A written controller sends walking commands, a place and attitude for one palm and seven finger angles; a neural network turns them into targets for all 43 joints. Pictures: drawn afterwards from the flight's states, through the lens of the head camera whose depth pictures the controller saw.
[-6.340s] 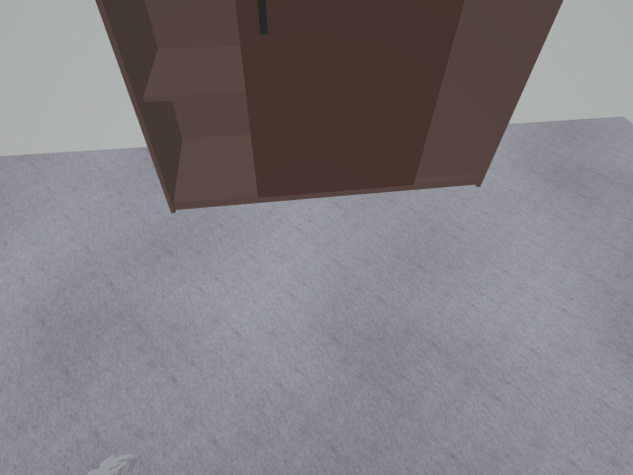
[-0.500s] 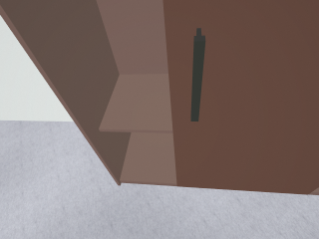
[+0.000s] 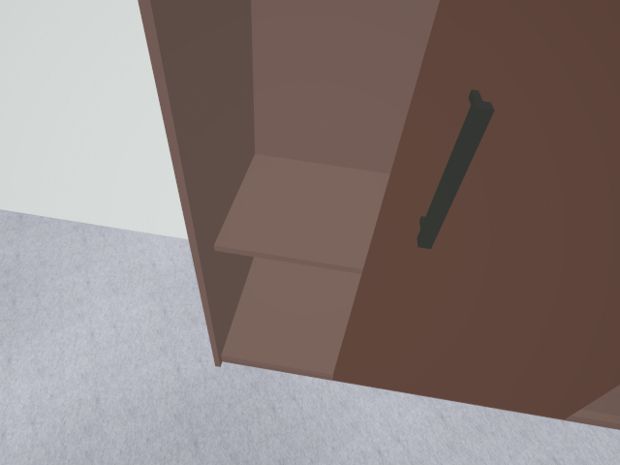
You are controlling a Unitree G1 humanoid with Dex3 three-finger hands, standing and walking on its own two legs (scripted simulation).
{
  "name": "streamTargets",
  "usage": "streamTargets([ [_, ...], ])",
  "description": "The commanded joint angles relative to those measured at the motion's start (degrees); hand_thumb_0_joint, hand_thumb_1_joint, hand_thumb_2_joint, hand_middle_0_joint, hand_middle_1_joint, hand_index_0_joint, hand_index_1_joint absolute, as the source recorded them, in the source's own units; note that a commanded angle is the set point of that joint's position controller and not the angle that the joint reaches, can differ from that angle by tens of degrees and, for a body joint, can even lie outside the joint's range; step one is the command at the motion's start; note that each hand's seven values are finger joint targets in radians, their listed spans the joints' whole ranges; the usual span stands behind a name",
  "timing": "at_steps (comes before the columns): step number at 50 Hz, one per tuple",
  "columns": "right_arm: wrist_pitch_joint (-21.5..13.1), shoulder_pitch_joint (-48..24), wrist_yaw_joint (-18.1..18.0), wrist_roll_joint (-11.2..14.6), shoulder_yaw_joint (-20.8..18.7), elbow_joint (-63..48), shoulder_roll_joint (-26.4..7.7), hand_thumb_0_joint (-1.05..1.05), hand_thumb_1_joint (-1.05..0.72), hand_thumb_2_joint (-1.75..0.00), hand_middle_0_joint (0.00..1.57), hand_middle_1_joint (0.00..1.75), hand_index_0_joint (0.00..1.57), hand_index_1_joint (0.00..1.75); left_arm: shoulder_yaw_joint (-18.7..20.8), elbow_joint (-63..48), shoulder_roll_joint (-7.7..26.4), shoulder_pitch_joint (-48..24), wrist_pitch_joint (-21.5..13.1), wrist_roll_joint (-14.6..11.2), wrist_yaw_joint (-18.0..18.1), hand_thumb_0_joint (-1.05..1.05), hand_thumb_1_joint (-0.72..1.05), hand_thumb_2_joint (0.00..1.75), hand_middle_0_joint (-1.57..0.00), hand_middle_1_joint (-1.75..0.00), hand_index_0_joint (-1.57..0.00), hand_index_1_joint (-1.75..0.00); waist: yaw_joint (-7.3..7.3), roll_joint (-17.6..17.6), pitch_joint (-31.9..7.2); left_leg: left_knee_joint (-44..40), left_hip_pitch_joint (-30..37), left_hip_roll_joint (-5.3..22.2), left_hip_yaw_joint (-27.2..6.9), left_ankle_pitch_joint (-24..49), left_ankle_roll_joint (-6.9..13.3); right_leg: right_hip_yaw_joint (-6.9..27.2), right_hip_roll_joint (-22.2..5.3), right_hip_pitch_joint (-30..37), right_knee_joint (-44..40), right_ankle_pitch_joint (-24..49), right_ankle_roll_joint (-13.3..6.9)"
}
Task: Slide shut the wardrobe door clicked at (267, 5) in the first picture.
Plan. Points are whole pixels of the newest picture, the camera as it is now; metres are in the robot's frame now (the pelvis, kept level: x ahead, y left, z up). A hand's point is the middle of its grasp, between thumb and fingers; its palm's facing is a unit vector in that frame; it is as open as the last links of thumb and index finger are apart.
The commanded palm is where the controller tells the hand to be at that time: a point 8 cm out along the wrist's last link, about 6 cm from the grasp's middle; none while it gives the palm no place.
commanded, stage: come to a stop and stand still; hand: right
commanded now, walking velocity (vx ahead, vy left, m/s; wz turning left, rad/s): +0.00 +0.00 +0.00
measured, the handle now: (447, 176) +0.53 -0.16 +0.14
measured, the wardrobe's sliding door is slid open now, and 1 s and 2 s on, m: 0.38 0.38 0.38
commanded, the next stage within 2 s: look again from close up in 0.32 s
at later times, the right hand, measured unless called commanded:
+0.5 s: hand out of the picture -0.03 -0.15 -0.18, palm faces +0.06 +0.98 -0.17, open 7.3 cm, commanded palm none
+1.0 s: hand out of the picture -0.01 -0.22 -0.18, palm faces +0.02 +0.98 -0.19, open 7.3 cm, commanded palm none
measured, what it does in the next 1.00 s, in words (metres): steps on the spot: right foot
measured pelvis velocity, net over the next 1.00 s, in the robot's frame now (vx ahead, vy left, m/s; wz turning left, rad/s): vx -0.01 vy -0.05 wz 0.00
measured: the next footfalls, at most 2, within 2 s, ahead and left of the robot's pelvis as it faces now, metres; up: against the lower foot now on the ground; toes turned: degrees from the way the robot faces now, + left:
right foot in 0.10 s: +0.01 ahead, -0.12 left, +0.00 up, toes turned -7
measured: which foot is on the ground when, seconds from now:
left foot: down 0.00-1.00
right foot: up 0.00-0.08, down 0.10-1.00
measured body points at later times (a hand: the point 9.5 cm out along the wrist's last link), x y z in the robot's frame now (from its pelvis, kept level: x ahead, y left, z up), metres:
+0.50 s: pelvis -0.01 +0.00 -0.01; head +0.00 +0.01 +0.44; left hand +0.01 +0.23 -0.17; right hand -0.04 -0.20 -0.16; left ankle -0.02 +0.07 -0.75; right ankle -0.04 -0.13 -0.73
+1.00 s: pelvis -0.01 -0.05 -0.01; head +0.01 -0.05 +0.44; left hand -0.03 +0.15 -0.17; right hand -0.01 -0.27 -0.17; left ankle -0.02 +0.07 -0.74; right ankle -0.04 -0.13 -0.75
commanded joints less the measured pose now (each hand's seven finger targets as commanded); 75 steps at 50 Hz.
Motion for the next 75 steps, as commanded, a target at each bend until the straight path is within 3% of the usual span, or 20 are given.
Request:
streamTargets([
  [1,-2.3,2.1,0.3,0.3,-0.9,-1.5,-6.0,0.0,-0.9,-0.9,0.2,0.3,0.2,0.3,-0.4,-1.8,1.2,0.7,-1.4,0.2,1.0,0.0,0.9,0.9,-0.2,-0.3,-0.2,-0.3,-0.92,7.5,10.4,-10.2,-7.6,12.3,-10.5,1.9,3.1,0.6,-0.8,-1.4,-1.6,-0.9,0.4],
  [4,-2.6,3.2,0.1,0.6,-0.8,-0.5,-5.4,0.0,-0.9,-0.9,0.2,0.3,0.2,0.3,-0.8,-1.0,1.2,2.1,-2.2,0.1,1.8,0.0,0.9,0.9,-0.2,-0.3,-0.2,-0.3,-0.71,6.4,5.7,-6.1,-3.2,11.9,-10.2,14.6,1.1,1.5,-1.2,3.2,-9.0,4.8,0.2],
  [7,-2.6,3.7,-0.1,1.0,-0.7,0.1,-4.5,0.0,-0.9,-0.9,0.2,0.3,0.2,0.3,-1.1,0.1,2.3,2.9,-3.0,-0.1,2.5,0.0,0.9,0.9,-0.2,-0.3,-0.2,-0.3,-1.07,4.6,2.9,-4.1,-1.8,8.3,-8.1,18.9,-2.4,2.5,-3.1,8.7,-13.2,13.9,-0.4],
  [9,-2.5,3.9,-0.1,1.0,-1.1,0.8,-5.8,0.0,-0.9,-0.9,0.2,0.3,0.2,0.3,-1.1,0.3,2.1,1.6,-3.2,-0.2,2.7,0.0,0.9,0.9,-0.2,-0.3,-0.2,-0.3,-1.57,0.6,0.7,-2.6,1.6,8.3,-6.6,24.9,-3.7,1.6,-3.0,9.2,-12.5,17.7,-0.3],
  [12,-2.5,4.2,-0.1,0.8,-1.0,1.3,-6.0,0.0,-0.9,-0.9,0.2,0.3,0.2,0.3,-1.1,-0.1,1.9,0.5,-3.0,-0.3,2.7,0.0,0.9,0.9,-0.2,-0.3,-0.2,-0.3,-1.47,1.9,1.0,-3.0,2.6,8.4,-6.7,24.3,-3.6,1.0,-2.7,8.8,-13.7,14.8,0.1],
  [19,-2.1,4.1,0.0,0.4,-0.5,2.1,-4.8,0.0,-0.9,-0.9,0.2,0.3,0.2,0.3,-1.5,-0.4,1.8,-1.0,-2.6,-0.2,2.6,0.0,0.9,0.9,-0.2,-0.3,-0.2,-0.3,-1.55,3.1,8.9,-6.7,-2.8,7.8,-6.6,10.6,-2.8,1.8,-2.8,7.8,-16.4,10.4,-0.3],
  [20,-4.3,10.3,-2.4,-0.6,-1.1,2.9,-7.6,0.0,-0.9,-0.9,0.2,0.3,0.2,0.3,-0.7,-4.6,4.8,-7.9,-3.8,-0.6,1.4,0.0,0.9,0.9,-0.2,-0.3,-0.2,-0.3,-4.8,7.2,11.5,-5.3,-3.1,12.2,-13.1,45.0,-9.7,-3.0,-0.4,-1.4,-0.3,-0.7,1.8],
  [21,-4.8,9.4,-2.1,-0.9,-1.2,0.2,-9.4,0.0,-0.9,-0.9,0.2,0.3,0.2,0.3,-0.8,-6.8,1.7,-3.2,-2.7,-0.5,1.4,0.0,0.9,0.9,-0.2,-0.3,-0.2,-0.3,-0.96,6.1,7.0,-4.2,-0.6,15.6,-14.3,44.5,-8.2,1.8,0.4,-1.6,4.0,-5.1,-0.4],
  [22,-4.7,6.7,-1.6,-0.8,-1.0,-0.8,-8.2,0.0,-0.9,-0.9,0.2,0.3,0.2,0.3,-0.6,-6.7,2.0,-2.8,-2.7,-0.3,1.3,0.0,0.9,0.9,-0.2,-0.3,-0.2,-0.3,-0.39,0.5,5.8,-4.1,-1.7,14.8,-12.0,38.5,-4.3,1.4,0.0,-0.9,4.7,-4.9,-1.0],
  [23,-4.4,4.3,-1.3,-0.7,-1.0,-1.1,-8.5,0.0,-0.9,-0.9,0.2,0.3,0.2,0.3,-0.7,-6.9,0.9,-2.7,-2.5,-0.4,1.0,0.0,0.9,0.9,-0.2,-0.3,-0.2,-0.3,0.07,1.1,4.6,-4.8,-3.3,13.9,-9.7,25.4,-0.2,0.5,-0.5,0.6,2.9,-4.0,-1.2],
  [24,-4.3,3.3,-0.8,-0.7,-0.8,-2.3,-8.0,0.0,-0.9,-0.9,0.2,0.3,0.2,0.3,-0.9,-7.1,1.2,-1.7,-2.6,-0.2,0.6,0.0,0.9,0.9,-0.2,-0.3,-0.2,-0.3,0.31,3.4,3.6,-5.5,-5.5,12.5,-9.1,12.2,2.1,-0.2,0.2,2.6,0.5,-2.9,-0.9],
  [26,-3.9,1.8,-0.6,-0.6,-0.7,-3.2,-7.1,0.0,-0.9,-0.9,0.2,0.3,0.2,0.3,-1.0,-7.2,2.1,0.3,-3.2,0.2,0.5,0.0,0.9,0.9,-0.2,-0.3,-0.2,-0.3,0.75,7.3,3.3,-5.2,-8.9,10.8,-8.9,-1.6,2.1,0.0,0.6,6.3,-5.7,0.3,-1.0],
  [28,-3.4,1.1,-0.3,-0.3,-0.5,-3.6,-5.9,0.0,-0.9,-0.9,0.2,0.3,0.2,0.3,-1.1,-7.1,3.6,1.7,-4.0,0.5,0.5,0.0,0.9,0.9,-0.2,-0.3,-0.2,-0.3,0.62,3.2,4.9,-2.2,-10.6,7.6,-6.6,-6.8,0.2,3.2,-1.8,5.5,-10.8,3.6,-2.3],
  [31,-2.8,2.0,0.1,0.0,-0.2,-3.3,-5.7,0.0,-0.9,-0.9,0.2,0.3,0.2,0.3,-1.8,-7.1,4.8,-1.0,-4.6,0.7,1.0,0.0,0.9,0.9,-0.2,-0.3,-0.2,-0.3,-1.73,-3.2,7.1,2.5,-6.2,5.5,-5.1,-0.8,-0.8,7.0,-3.7,-0.1,-15.7,5.3,-3.8],
  [33,-2.6,2.7,0.5,-0.2,0.0,-2.7,-5.8,0.0,-0.9,-0.9,0.2,0.3,0.2,0.3,-1.9,-7.5,5.3,-1.8,-4.8,0.5,1.2,0.0,0.9,0.9,-0.2,-0.3,-0.2,-0.3,-2.59,-2.3,7.7,2.9,-4.6,5.5,-4.6,0.2,-1.2,7.1,-3.8,-1.6,-17.4,4.3,-4.1],
  [40,-2.0,2.3,0.7,-0.3,0.3,-2.8,-6.2,0.0,-0.9,-0.9,0.2,0.3,0.2,0.3,-2.2,-6.1,6.1,-0.4,-5.0,0.4,1.2,0.0,0.9,0.9,-0.2,-0.3,-0.2,-0.3,-2.49,2.6,8.3,3.9,-5.1,5.8,-4.4,-0.3,-1.5,7.9,-3.7,-1.4,-20.1,-0.3,-4.6],
  [47,-2.3,2.5,0.6,-0.1,0.3,-2.2,-6.2,0.0,-0.9,-0.9,0.2,0.3,0.2,0.3,-2.3,-4.4,5.3,0.6,-5.5,0.2,1.4,0.0,0.9,0.9,-0.2,-0.3,-0.2,-0.3,-2.12,2.6,3.8,4.4,-3.9,6.7,-4.8,5.1,-1.7,5.7,-3.0,4.1,-17.0,11.4,-4.7],
  [56,-2.0,2.7,0.2,0.0,0.2,-1.0,-5.5,0.0,-0.9,-0.9,0.2,0.3,0.2,0.3,-2.3,-2.9,4.7,0.6,-5.5,0.0,2.0,0.0,0.9,0.9,-0.2,-0.3,-0.2,-0.3,-1.82,0.8,4.4,5.5,-4.4,6.6,-4.5,7.7,-2.0,4.4,-3.2,7.4,-15.1,21.3,-4.7],
  [58,-1.9,2.8,0.1,-0.1,0.2,-0.8,-5.5,0.0,-0.9,-0.9,0.2,0.3,0.2,0.3,-2.2,-2.8,4.6,0.5,-5.3,0.0,2.0,0.0,0.9,0.9,-0.2,-0.3,-0.2,-0.3,-1.84,2.8,5.0,5.0,-4.1,6.6,-4.6,7.8,-2.0,4.4,-3.3,7.0,-14.7,19.9,-4.8],
  [75,-2.0,3.0,0.2,-0.2,0.1,-0.9,-6.0,0.0,-0.9,-0.9,0.2,0.3,0.2,0.3,-2.3,-2.4,4.8,-1.3,-5.1,0.0,2.0,0.0,0.9,0.9,-0.2,-0.3,-0.2,-0.3,-1.88,2.9,5.5,4.1,-3.7,7.4,-6.0,11.4,-1.3,3.6,-2.5,7.2,-14.3,17.0,-4.1],
])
